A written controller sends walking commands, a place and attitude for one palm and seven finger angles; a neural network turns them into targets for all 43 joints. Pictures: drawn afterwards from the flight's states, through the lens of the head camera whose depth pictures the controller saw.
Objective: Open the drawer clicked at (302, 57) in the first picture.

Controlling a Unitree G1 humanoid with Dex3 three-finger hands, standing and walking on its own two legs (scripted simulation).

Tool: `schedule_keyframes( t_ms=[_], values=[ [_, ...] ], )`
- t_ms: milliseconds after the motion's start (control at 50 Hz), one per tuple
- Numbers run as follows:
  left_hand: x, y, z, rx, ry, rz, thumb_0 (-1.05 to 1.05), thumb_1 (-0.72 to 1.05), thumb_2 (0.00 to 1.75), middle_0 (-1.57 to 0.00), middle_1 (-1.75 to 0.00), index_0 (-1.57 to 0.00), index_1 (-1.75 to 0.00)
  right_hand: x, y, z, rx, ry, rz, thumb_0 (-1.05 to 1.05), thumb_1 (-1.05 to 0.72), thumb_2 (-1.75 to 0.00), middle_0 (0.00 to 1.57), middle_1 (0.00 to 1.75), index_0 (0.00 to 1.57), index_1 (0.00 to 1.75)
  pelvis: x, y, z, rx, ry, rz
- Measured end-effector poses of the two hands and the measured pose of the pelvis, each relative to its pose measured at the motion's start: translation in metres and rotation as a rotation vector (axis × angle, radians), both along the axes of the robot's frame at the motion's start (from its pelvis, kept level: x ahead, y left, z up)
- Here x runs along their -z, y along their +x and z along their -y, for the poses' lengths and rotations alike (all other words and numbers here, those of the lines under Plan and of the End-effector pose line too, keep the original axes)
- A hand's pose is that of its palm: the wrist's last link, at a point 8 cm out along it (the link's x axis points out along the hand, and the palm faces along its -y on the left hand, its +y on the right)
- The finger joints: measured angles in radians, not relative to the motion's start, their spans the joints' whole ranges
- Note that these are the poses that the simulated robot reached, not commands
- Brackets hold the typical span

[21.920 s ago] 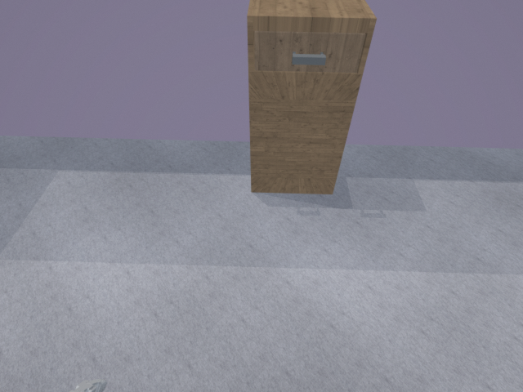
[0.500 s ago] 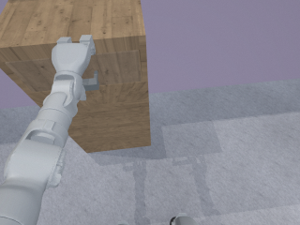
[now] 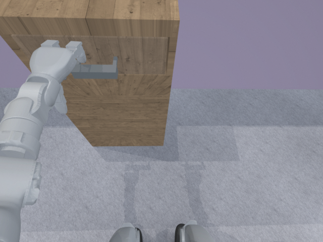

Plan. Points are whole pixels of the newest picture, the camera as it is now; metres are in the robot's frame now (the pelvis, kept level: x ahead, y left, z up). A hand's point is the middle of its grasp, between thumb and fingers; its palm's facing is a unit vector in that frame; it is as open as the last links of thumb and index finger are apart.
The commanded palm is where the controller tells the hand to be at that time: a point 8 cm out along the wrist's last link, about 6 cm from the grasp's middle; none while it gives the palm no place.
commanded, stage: lower the fingers behind the handle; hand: left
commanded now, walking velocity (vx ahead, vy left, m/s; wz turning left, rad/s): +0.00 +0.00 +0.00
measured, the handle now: (96, 65) +0.57 +0.17 +0.02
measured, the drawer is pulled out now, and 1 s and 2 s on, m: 0.00 0.00 0.00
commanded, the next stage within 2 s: close the thumb around the handle in 1.14 s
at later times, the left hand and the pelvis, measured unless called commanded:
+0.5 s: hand (79, 83) +0.51 +0.21 +0.02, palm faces -0.19 +0.02 -0.98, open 13.9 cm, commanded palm +0.51 +0.21 +0.07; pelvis +0.00 +0.01 +0.00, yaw -2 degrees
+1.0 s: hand (79, 82) +0.52 +0.22 +0.01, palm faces -0.12 -0.01 -0.99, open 13.7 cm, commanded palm +0.52 +0.21 +0.06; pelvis +0.00 +0.00 -0.01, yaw -2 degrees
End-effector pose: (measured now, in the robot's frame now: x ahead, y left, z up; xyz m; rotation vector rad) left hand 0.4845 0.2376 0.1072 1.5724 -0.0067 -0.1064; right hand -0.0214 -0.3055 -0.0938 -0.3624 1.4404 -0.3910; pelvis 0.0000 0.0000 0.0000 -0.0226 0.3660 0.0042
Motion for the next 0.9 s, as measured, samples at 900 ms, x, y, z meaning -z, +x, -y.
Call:
schedule_keyframes(
  t_ms=[900],
  values=[
    [0.046, 0.022, 0.024, -0.150, -0.004, 0.016, 0.00, -0.49, 0.30, -0.34, -1.22, -0.34, -1.25, 0.025, -0.001, -0.030, 0.055, 0.106, 0.003, 0.00, -0.90, -0.90, 0.20, 0.29, 0.20, 0.29, 0.013, 0.004, -0.004, 0.015, -0.016, -0.053]
  ],
)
